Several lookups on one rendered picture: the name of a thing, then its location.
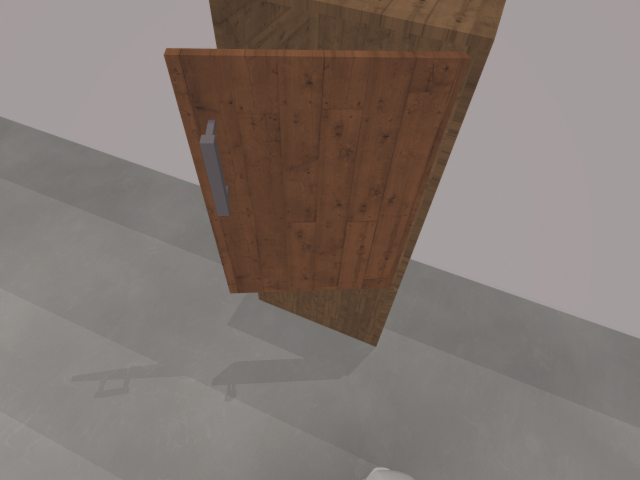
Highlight robot right shin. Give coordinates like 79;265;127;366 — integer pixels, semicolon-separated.
366;467;389;479

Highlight handle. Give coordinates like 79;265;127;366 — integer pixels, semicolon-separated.
199;120;230;216

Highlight cupboard door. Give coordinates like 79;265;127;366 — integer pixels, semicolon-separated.
164;48;470;293

